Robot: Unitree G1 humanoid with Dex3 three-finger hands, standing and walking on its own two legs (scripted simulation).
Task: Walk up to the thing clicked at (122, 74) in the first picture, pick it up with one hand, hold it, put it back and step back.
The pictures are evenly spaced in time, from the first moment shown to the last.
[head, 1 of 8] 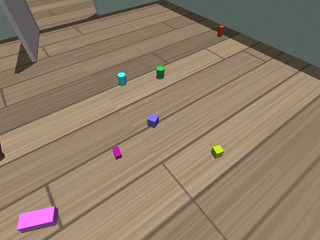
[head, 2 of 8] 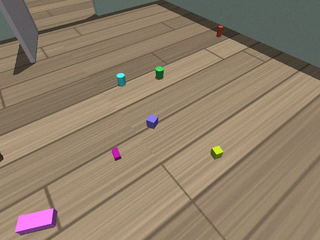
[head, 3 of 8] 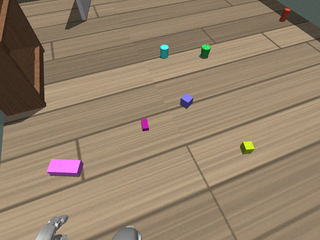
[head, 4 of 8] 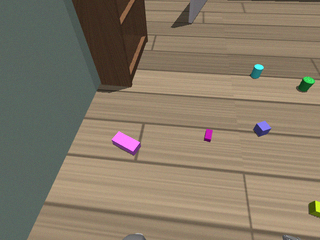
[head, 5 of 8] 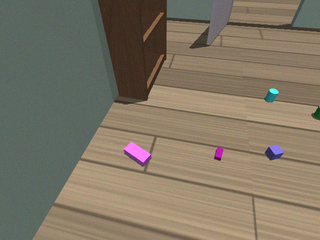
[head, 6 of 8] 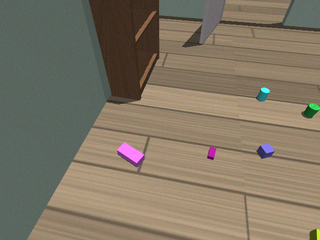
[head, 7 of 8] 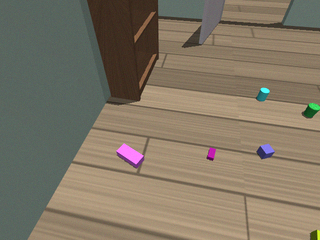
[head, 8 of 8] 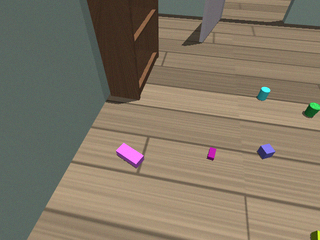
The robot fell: no
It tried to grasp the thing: no
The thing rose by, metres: 0.00
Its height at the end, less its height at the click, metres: +0.00
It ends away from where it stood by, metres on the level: 0.00
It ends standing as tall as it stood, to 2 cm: yes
